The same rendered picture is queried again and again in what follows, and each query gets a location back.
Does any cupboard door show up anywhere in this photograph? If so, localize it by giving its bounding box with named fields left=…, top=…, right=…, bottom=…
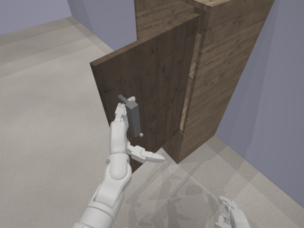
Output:
left=90, top=13, right=200, bottom=174

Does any handle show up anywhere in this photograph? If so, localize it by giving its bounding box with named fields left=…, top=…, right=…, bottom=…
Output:
left=117, top=94, right=141, bottom=137

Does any left robot hand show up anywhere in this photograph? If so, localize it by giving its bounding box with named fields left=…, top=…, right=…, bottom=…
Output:
left=109, top=96, right=165, bottom=164

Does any right robot hand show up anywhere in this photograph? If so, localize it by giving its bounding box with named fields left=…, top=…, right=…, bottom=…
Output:
left=215, top=196, right=251, bottom=228

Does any robot left forearm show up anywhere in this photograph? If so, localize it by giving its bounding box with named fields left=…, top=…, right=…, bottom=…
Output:
left=72, top=152, right=132, bottom=228

